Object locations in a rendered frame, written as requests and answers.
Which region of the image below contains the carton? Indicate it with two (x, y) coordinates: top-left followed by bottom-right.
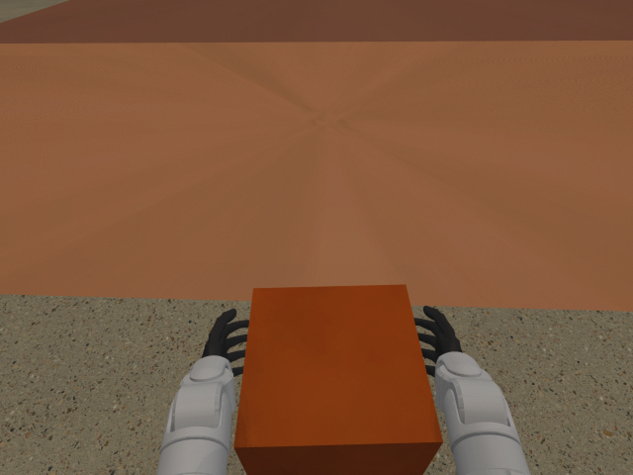
(233, 284), (443, 475)

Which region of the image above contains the robot left forearm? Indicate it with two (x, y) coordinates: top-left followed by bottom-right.
(156, 355), (236, 475)

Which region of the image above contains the right robot hand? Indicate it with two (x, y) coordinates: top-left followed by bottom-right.
(414, 306), (463, 378)

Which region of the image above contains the robot right forearm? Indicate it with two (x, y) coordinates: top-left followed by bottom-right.
(435, 351), (531, 475)

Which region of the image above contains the left robot hand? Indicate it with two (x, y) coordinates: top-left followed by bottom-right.
(202, 309), (249, 377)

